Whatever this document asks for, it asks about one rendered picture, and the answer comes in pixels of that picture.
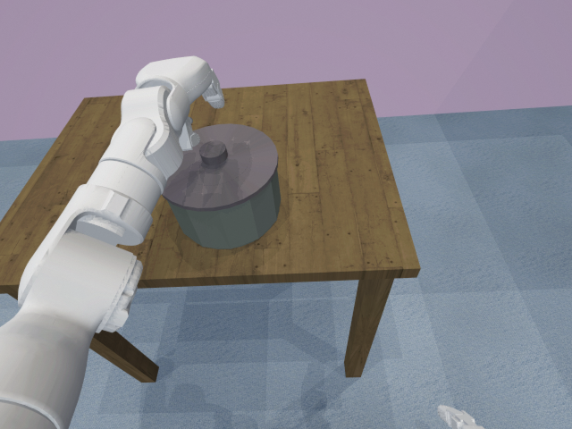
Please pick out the left robot hand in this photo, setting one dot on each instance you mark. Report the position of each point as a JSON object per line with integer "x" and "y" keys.
{"x": 197, "y": 78}

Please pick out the left robot upper arm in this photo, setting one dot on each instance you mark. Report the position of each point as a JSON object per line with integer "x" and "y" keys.
{"x": 85, "y": 286}

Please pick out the knob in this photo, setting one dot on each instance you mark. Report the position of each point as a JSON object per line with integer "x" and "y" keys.
{"x": 213, "y": 152}

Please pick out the robot left forearm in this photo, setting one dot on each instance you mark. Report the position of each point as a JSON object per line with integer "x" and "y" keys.
{"x": 116, "y": 204}

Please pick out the right robot hand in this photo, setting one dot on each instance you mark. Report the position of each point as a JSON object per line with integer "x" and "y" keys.
{"x": 457, "y": 419}

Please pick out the lid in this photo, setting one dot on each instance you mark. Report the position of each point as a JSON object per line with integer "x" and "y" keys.
{"x": 250, "y": 166}

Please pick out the pot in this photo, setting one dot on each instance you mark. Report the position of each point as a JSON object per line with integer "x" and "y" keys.
{"x": 236, "y": 226}

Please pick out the table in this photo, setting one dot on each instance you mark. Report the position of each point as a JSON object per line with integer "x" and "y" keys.
{"x": 340, "y": 216}

